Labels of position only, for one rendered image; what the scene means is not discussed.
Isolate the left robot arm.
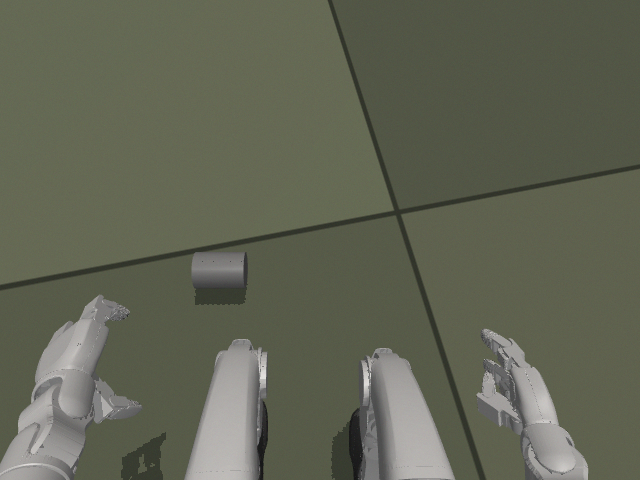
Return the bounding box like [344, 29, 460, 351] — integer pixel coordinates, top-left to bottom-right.
[0, 369, 96, 480]

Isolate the left robot hand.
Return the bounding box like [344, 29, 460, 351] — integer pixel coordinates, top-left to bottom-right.
[35, 294, 143, 424]

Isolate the can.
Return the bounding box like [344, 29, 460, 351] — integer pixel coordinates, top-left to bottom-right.
[191, 252, 248, 289]

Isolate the right robot arm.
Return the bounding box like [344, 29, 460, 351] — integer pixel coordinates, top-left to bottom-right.
[520, 423, 588, 480]

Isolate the right robot hand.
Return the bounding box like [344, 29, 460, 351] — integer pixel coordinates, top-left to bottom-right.
[477, 328, 559, 437]

